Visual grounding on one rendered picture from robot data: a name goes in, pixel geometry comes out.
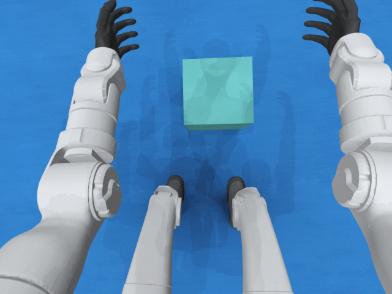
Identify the robot right forearm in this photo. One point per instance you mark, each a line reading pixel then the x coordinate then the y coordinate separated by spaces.
pixel 364 94

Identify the robot left thigh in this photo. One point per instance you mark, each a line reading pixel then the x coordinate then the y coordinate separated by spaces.
pixel 150 271

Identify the robot left hand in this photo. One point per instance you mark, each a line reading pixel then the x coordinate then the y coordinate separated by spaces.
pixel 107 29

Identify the robot right hand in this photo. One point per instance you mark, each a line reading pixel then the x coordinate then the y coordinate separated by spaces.
pixel 344 21

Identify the robot left shin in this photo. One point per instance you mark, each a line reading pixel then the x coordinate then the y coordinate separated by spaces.
pixel 164 189

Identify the robot right upper arm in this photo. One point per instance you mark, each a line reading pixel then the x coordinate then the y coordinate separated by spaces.
pixel 363 184

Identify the robot left upper arm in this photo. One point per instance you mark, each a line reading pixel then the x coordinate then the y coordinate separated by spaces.
pixel 74 200

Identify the carton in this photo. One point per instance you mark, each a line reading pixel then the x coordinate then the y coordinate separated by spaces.
pixel 218 93

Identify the robot left forearm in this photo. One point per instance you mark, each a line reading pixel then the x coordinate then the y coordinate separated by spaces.
pixel 93 114

